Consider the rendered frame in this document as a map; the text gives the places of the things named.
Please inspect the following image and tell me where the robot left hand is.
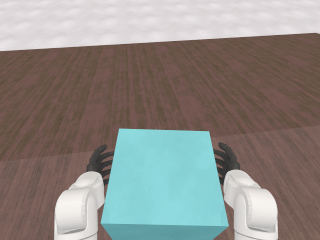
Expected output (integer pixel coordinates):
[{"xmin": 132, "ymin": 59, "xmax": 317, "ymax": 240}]
[{"xmin": 86, "ymin": 144, "xmax": 115, "ymax": 186}]

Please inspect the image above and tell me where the carton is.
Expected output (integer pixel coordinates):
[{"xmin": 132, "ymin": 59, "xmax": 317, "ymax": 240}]
[{"xmin": 101, "ymin": 128, "xmax": 229, "ymax": 240}]

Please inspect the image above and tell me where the robot left forearm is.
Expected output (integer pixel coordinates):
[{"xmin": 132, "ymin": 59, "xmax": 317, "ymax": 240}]
[{"xmin": 54, "ymin": 171, "xmax": 105, "ymax": 240}]

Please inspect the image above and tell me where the robot right forearm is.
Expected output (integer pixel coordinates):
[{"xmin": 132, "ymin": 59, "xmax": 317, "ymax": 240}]
[{"xmin": 223, "ymin": 169, "xmax": 278, "ymax": 240}]

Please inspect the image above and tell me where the robot right hand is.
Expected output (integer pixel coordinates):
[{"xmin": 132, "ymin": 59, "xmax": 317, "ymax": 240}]
[{"xmin": 213, "ymin": 142, "xmax": 240, "ymax": 186}]

